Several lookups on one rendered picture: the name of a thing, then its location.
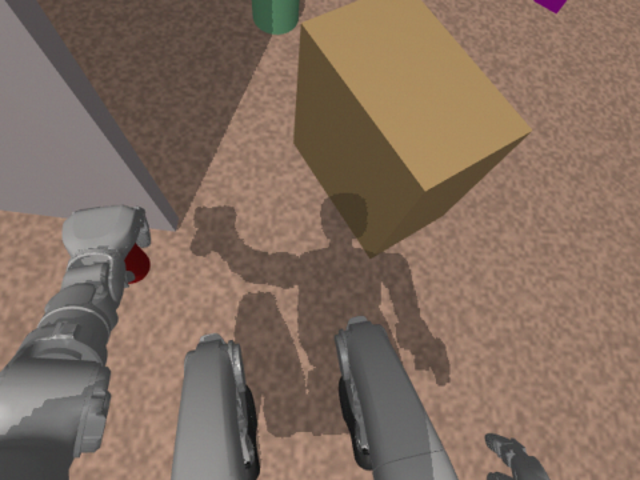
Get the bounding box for right robot hand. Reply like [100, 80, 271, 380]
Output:
[485, 433, 550, 480]

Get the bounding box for left robot arm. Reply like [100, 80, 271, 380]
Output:
[0, 248, 126, 480]

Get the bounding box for left robot hand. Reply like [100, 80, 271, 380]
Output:
[62, 205, 151, 288]

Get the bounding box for right robot foot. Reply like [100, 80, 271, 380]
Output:
[339, 376, 372, 470]

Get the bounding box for left robot foot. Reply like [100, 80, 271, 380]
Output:
[244, 385, 260, 480]

